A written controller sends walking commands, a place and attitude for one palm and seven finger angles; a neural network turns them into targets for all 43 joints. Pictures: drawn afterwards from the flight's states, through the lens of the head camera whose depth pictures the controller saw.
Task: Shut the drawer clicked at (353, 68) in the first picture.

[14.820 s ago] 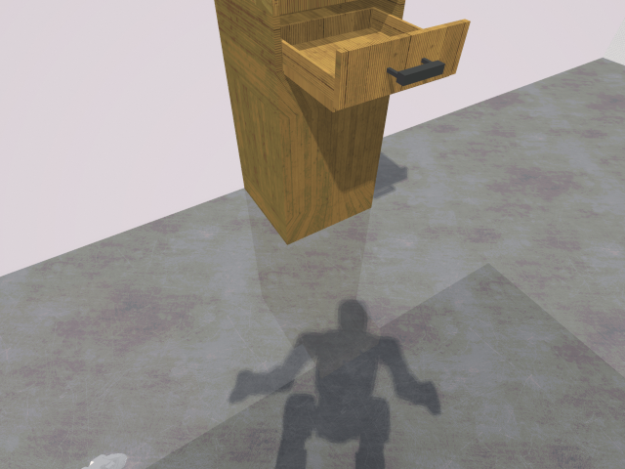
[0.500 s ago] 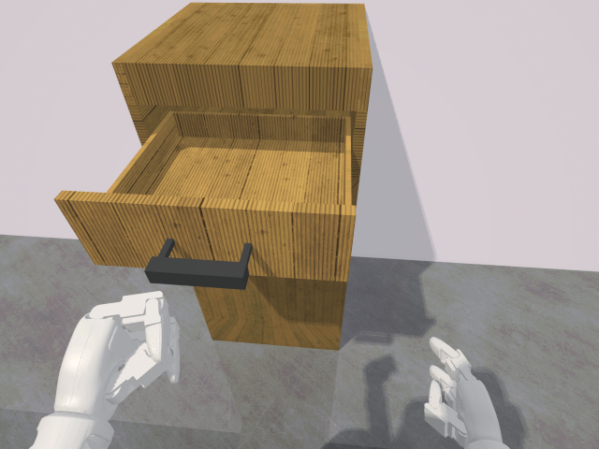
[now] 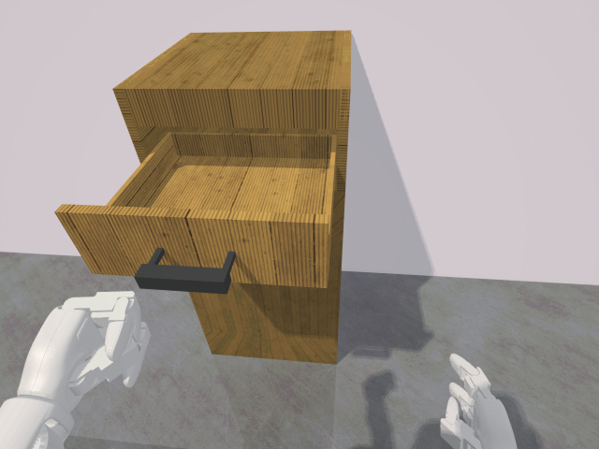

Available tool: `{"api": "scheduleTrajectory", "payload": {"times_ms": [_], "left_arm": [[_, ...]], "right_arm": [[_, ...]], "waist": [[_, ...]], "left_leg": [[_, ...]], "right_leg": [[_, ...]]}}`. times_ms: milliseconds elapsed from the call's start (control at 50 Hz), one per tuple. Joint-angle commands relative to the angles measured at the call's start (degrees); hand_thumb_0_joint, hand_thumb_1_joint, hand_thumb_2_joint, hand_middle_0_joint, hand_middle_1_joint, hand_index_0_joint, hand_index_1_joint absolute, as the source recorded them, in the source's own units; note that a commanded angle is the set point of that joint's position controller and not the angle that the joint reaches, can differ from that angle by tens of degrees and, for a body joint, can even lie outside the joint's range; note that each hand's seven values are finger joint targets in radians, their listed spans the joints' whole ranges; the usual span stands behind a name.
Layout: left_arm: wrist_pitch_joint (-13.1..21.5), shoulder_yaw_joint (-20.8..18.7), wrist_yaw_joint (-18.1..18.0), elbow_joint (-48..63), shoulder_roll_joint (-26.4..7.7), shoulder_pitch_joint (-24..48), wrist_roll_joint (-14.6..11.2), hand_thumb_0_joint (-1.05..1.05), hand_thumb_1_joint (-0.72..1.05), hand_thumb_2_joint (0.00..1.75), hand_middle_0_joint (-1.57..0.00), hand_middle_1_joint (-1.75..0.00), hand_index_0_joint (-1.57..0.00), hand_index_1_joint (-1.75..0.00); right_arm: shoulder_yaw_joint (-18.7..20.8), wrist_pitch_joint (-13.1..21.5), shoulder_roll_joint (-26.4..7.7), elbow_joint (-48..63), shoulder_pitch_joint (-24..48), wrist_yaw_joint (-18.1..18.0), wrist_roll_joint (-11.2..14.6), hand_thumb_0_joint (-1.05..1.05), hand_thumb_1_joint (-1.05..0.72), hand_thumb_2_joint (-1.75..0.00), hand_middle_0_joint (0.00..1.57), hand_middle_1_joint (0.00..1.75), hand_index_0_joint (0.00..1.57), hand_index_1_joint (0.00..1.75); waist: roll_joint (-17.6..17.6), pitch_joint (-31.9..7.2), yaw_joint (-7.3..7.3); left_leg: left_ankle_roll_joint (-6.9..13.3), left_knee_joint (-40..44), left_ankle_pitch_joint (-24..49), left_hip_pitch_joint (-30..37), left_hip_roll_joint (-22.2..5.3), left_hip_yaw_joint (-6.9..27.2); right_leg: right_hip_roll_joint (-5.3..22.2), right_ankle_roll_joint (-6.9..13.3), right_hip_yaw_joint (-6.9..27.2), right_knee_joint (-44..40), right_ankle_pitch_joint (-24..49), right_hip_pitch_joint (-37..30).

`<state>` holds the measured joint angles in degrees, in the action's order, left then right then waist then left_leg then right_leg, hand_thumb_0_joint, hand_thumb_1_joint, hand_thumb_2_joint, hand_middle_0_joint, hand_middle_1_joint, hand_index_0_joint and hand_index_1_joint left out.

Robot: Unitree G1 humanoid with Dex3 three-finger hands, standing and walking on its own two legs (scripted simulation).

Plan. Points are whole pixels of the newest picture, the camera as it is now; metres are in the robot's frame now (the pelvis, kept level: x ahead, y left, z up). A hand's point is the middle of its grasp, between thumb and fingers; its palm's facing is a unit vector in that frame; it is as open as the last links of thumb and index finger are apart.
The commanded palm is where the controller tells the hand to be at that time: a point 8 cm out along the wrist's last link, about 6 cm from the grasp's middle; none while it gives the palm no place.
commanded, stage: raise the hand and make a fist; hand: left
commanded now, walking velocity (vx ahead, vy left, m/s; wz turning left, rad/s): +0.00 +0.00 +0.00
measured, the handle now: (189, 267) +0.35 +0.21 +0.08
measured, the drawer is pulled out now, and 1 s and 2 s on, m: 0.28 0.28 0.28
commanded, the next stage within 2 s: bring the fist close to the handle in 0.12 s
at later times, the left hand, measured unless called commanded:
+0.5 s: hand (135, 347) +0.18 +0.20 +0.14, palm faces +0.07 -0.99 -0.08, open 3.3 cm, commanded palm +0.14 +0.24 +0.15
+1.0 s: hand (174, 340) +0.22 +0.18 +0.10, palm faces +0.03 -1.00 -0.05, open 3.3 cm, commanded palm +0.19 +0.24 +0.10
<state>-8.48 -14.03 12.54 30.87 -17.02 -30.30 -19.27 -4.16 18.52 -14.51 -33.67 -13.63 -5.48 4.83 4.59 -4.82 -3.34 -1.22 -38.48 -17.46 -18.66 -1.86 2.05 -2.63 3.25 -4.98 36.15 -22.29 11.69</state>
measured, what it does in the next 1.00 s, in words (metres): stands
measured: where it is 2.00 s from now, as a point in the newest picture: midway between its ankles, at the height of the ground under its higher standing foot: outside the picture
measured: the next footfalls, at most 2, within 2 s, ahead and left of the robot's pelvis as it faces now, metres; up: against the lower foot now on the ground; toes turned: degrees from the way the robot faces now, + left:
none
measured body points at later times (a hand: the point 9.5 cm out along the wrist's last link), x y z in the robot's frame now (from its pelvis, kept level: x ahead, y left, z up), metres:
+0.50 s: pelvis +0.01 +0.01 +0.00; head -0.02 -0.01 +0.45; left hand +0.17 +0.25 +0.14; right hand +0.21 -0.21 -0.05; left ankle +0.04 +0.14 -0.72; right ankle -0.03 -0.08 -0.72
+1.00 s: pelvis +0.00 +0.02 -0.01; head +0.00 +0.00 +0.44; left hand +0.21 +0.23 +0.10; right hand +0.17 -0.21 -0.08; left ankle +0.04 +0.14 -0.72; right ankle -0.03 -0.08 -0.72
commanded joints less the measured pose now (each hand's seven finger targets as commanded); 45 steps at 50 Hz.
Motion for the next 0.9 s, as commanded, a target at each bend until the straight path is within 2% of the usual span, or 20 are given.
{"api": "scheduleTrajectory", "payload": {"times_ms": [0,60,120,160,200,280,320,340,360,400,420,480,520,620,660,700,780,820,860,880], "left_arm": [[7.34,-8.24,-0.29,13.08,-9.2,8.06,-1.8,0.0,0.9,0.9,-1.4,-1.6,-1.4,-1.6],[8.69,-8.6,0.55,9.69,-9.01,8.24,-2.31,0.0,0.9,0.9,-1.4,-1.6,-1.4,-1.6],[7.73,-7.86,1.86,6.04,-8.09,6.59,-2.6,0.0,0.9,0.9,-1.4,-1.6,-1.4,-1.6],[6.64,-7.96,2.37,4.72,-7.87,4.72,-2.24,0.0,0.9,0.9,-1.4,-1.6,-1.4,-1.6],[6.26,-8.5,2.66,6.4,-8.26,3.68,-2.14,0.0,0.9,0.9,-1.4,-1.6,-1.4,-1.6],[7.78,-6.3,2.12,8.39,-5.82,3.28,-1.91,0.0,0.9,0.9,-1.4,-1.6,-1.4,-1.6],[9.22,-6.08,1.62,8.62,-5.46,2.48,-1.86,0.0,0.9,0.9,-1.4,-1.6,-1.4,-1.6],[10.07,-6.06,1.36,8.88,-5.51,2.52,-1.55,0.0,0.9,0.9,-1.4,-1.6,-1.4,-1.6],[10.65,-6.89,0.71,8.21,-6.26,2.05,-0.98,0.0,0.9,0.9,-1.4,-1.6,-1.4,-1.6],[11.76,-4.9,0.37,6.74,-4.67,3.18,-0.28,0.0,0.9,0.9,-1.4,-1.6,-1.4,-1.6],[12.49,-3.99,0.37,7.12,-4.39,4.44,0.1,0.0,0.9,0.9,-1.4,-1.6,-1.4,-1.6],[13.61,-1.11,0.33,6.77,-3.2,7.04,1.12,0.0,0.9,0.9,-1.4,-1.6,-1.4,-1.6],[13.93,0.1,0.54,6.01,-2.56,7.04,1.12,0.0,0.9,0.9,-1.4,-1.6,-1.4,-1.6],[14.25,2.35,0.02,4.01,-0.96,7.69,2.09,0.0,0.9,0.9,-1.4,-1.6,-1.4,-1.6],[14.25,1.52,-1.14,2.72,-1.59,8.07,2.77,0.0,0.9,0.9,-1.4,-1.6,-1.4,-1.6],[14.23,3.12,-2.01,2.63,0.0,7.81,3.22,0.0,0.9,0.9,-1.4,-1.6,-1.4,-1.6],[15.1,3.38,-4.07,1.76,0.17,7.29,4.47,0.0,0.9,0.9,-1.4,-1.6,-1.4,-1.6],[15.95,4.32,-4.6,1.56,0.38,9.21,4.73,0.0,0.9,0.9,-1.4,-1.6,-1.4,-1.6],[16.67,2.96,-5.14,-0.86,-0.61,8.72,4.86,0.0,0.9,0.9,-1.4,-1.6,-1.4,-1.6],[17.36,3.55,-5.2,-0.75,-0.23,9.85,4.97,0.0,0.9,0.9,-1.4,-1.6,-1.4,-1.6]], "right_arm": [[1.94,5.89,-4.7,9.83,9.54,-0.65,-0.07,0.0,-0.9,-0.9,0.2,0.3,0.2,0.3],[2.33,7.39,-5.37,8.51,9.7,-0.74,0.05,0.0,-0.9,-0.9,0.2,0.3,0.2,0.3],[2.56,7.86,-5.61,8.3,9.68,-0.92,0.22,0.0,-0.9,-0.9,0.2,0.3,0.2,0.3],[2.68,7.84,-5.49,8.12,10.69,-0.83,0.38,0.0,-0.9,-0.9,0.2,0.3,0.2,0.3],[2.77,7.55,-5.38,8.71,10.28,-0.64,0.39,0.0,-0.9,-0.9,0.2,0.3,0.2,0.3],[2.86,7.77,-5.41,8.41,9.23,-0.03,-0.12,0.0,-0.9,-0.9,0.2,0.3,0.2,0.3],[3.16,7.88,-5.36,8.5,8.58,0.13,-0.29,0.0,-0.9,-0.9,0.2,0.3,0.2,0.3],[3.22,7.91,-5.25,8.37,8.55,0.25,-0.4,0.0,-0.9,-0.9,0.2,0.3,0.2,0.3],[3.39,7.71,-5.22,7.71,8.67,0.41,-0.61,0.0,-0.9,-0.9,0.2,0.3,0.2,0.3],[3.44,7.21,-5.05,7.67,7.9,0.54,-0.8,0.0,-0.9,-0.9,0.2,0.3,0.2,0.3],[3.49,7.15,-5.18,7.69,7.92,0.63,-0.84,0.0,-0.9,-0.9,0.2,0.3,0.2,0.3],[3.33,6.9,-5.4,7.14,7.46,0.77,-1.15,0.0,-0.9,-0.9,0.2,0.3,0.2,0.3],[3.47,6.82,-5.51,7.43,7.34,0.85,-1.25,0.0,-0.9,-0.9,0.2,0.3,0.2,0.3],[3.49,5.85,-5.53,7.7,7.6,1.26,-1.68,0.0,-0.9,-0.9,0.2,0.3,0.2,0.3],[3.64,4.99,-5.55,7.33,7.98,1.34,-1.84,0.0,-0.9,-0.9,0.2,0.3,0.2,0.3],[3.61,4.19,-5.15,8.06,7.46,1.67,-2.03,0.0,-0.9,-0.9,0.2,0.3,0.2,0.3],[3.87,2.65,-5.09,8.68,7.17,2.08,-2.31,0.0,-0.9,-0.9,0.2,0.3,0.2,0.3],[3.9,2.14,-5.29,9.13,6.81,2.21,-2.49,0.0,-0.9,-0.9,0.2,0.3,0.2,0.3],[4.08,1.52,-5.4,8.58,6.74,2.16,-2.59,0.0,-0.9,-0.9,0.2,0.3,0.2,0.3],[4.12,1.27,-5.49,8.75,6.25,2.15,-2.58,0.0,-0.9,-0.9,0.2,0.3,0.2,0.3]], "waist": [[-1.86,0.96,-0.16],[-1.93,1.58,-0.19],[-5.7,2.74,-0.36],[-4.8,3.44,-0.92],[-6.44,1.14,-1.24],[-3.49,-0.41,-0.79],[-6.06,-1.99,-0.63],[-4.52,-2.18,-0.67],[-4.29,-1.68,-0.84],[-4.81,-0.49,-0.1],[-2.61,-0.34,0.19],[-0.38,0.37,1.14],[-2.79,-1.05,1.43],[-3.88,-1.73,1.37],[-3.43,-1.25,1.26],[-2.34,-1.93,1.3],[-3.11,-2.74,1.28],[-3.74,-3.13,2.01],[-4.45,-2.27,1.97],[-3.41,-2.64,2.4]], "left_leg": [[2.8,2.75,4.69,6.16,1.78,-0.53],[2.62,2.29,4.9,6.45,1.66,-0.5],[2.7,3.02,4.72,5.38,1.6,-0.23],[2.64,3.2,5.43,5.06,1.57,-0.23],[2.92,3.95,7.1,5.68,1.75,-0.3],[3.08,4.56,9.59,7.17,2.03,-0.64],[3.2,4.33,10.68,7.36,2.03,-0.66],[3.19,4.19,10.85,7.42,2.14,-0.85],[3.14,4.08,10.92,6.98,2.07,-0.94],[3.17,4.48,10.18,6.23,2.11,-0.89],[3.18,4.43,9.95,6.51,2.1,-1.11],[3.19,4.63,8.52,6.35,2.0,-0.79],[3.35,4.46,8.77,6.45,1.88,-0.29],[3.23,4.61,8.02,5.24,1.81,0.19],[3.05,4.66,7.3,4.71,1.72,0.2],[2.92,4.75,7.58,4.59,1.7,0.09],[2.68,4.37,7.64,3.56,1.59,-0.09],[2.67,3.78,7.5,3.07,1.58,-0.01],[2.63,3.35,6.52,1.81,1.55,-0.1],[2.59,3.12,6.3,1.96,1.65,-0.26]], "right_leg": [[4.24,-4.14,7.22,-13.65,4.75,8.61],[4.77,-4.79,8.47,-14.71,6.22,8.29],[4.95,-5.47,8.73,-14.48,7.92,8.34],[5.07,-5.76,9.14,-14.27,10.08,7.65],[4.69,-5.83,7.85,-12.55,13.51,6.32],[3.53,-4.92,4.63,-9.48,18.6,6.29],[3.18,-5.01,3.68,-8.1,21.06,6.07],[3.06,-4.86,3.56,-7.74,21.32,6.33],[2.75,-4.5,3.24,-7.82,20.81,6.33],[2.48,-4.09,2.55,-7.31,18.78,7.65],[2.41,-3.86,2.4,-7.05,17.79,8.04],[2.18,-3.31,1.95,-6.98,14.48,9.03],[2.17,-3.34,1.62,-6.42,14.79,8.77],[2.1,-3.19,1.02,-5.3,13.11,9.19],[1.98,-3.12,0.85,-5.17,11.83,9.49],[2.14,-2.97,0.58,-4.47,11.7,9.75],[2.03,-2.79,0.47,-3.5,11.03,10.16],[2.12,-2.94,0.54,-2.87,11.06,10.78],[1.96,-2.93,0.93,-3.17,10.0,11.22],[2.03,-2.89,1.06,-2.94,9.65,11.85]]}}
